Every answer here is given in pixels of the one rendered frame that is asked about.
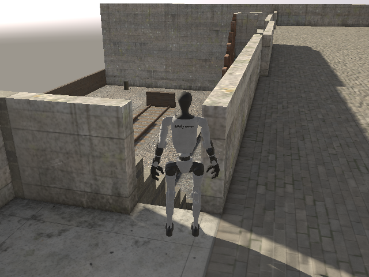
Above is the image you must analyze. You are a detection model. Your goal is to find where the robot left forearm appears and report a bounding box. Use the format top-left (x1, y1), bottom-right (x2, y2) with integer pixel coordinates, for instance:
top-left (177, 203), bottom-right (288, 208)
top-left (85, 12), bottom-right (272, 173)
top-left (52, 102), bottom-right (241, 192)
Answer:
top-left (152, 140), bottom-right (163, 167)

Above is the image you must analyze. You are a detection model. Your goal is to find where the right robot upper arm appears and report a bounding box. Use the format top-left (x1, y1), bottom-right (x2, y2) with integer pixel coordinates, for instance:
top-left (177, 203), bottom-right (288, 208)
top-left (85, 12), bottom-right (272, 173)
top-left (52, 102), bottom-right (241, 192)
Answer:
top-left (197, 117), bottom-right (212, 149)

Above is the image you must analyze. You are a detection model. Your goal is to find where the robot left hand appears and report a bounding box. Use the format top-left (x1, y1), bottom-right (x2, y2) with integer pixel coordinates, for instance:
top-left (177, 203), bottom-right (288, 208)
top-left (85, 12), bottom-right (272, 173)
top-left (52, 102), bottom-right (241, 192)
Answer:
top-left (150, 165), bottom-right (164, 181)

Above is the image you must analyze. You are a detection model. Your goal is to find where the robot right shin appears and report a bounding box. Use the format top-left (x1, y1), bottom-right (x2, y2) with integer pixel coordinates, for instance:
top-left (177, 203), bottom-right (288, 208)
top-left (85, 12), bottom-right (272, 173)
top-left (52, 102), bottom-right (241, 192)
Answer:
top-left (192, 192), bottom-right (201, 228)

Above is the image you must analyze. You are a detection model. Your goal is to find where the robot right hand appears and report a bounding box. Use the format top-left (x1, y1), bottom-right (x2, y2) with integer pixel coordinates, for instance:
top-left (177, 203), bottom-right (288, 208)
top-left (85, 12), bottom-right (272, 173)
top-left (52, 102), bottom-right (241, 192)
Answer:
top-left (206, 164), bottom-right (220, 179)

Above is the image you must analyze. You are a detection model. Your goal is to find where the humanoid robot torso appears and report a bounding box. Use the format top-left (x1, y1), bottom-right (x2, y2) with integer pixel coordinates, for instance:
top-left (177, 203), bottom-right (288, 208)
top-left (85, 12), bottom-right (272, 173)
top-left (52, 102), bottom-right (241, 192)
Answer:
top-left (171, 114), bottom-right (198, 173)

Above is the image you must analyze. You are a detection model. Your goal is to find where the left robot upper arm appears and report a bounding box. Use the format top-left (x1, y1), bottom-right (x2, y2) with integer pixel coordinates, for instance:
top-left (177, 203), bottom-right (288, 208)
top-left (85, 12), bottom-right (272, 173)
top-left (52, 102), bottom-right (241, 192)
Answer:
top-left (158, 116), bottom-right (173, 148)

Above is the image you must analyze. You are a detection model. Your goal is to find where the robot right forearm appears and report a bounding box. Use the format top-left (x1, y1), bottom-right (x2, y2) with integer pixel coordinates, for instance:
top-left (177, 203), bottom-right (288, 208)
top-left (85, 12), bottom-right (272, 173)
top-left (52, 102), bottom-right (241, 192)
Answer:
top-left (206, 140), bottom-right (218, 166)

